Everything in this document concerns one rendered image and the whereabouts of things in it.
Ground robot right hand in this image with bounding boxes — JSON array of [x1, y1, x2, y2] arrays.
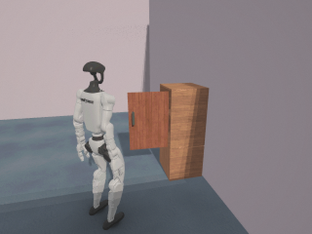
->
[[110, 157, 124, 180]]

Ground cupboard door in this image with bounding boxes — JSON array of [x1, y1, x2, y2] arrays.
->
[[127, 91, 169, 150]]

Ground right robot foot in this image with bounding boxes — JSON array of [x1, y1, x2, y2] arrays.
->
[[102, 212, 125, 230]]

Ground robot left upper arm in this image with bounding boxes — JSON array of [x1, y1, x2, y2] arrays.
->
[[73, 89, 85, 123]]

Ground left robot thigh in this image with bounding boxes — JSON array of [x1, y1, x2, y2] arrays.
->
[[84, 141, 107, 181]]

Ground robot right forearm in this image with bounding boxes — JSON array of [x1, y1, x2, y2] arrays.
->
[[103, 124, 119, 160]]

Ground robot left hand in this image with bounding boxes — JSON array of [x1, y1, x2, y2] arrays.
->
[[76, 142, 90, 162]]

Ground robot right upper arm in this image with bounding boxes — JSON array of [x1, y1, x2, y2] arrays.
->
[[100, 93, 116, 133]]

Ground robot left forearm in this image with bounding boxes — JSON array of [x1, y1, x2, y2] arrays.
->
[[73, 119, 86, 144]]

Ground handle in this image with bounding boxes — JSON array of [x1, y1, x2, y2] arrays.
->
[[132, 112, 135, 125]]

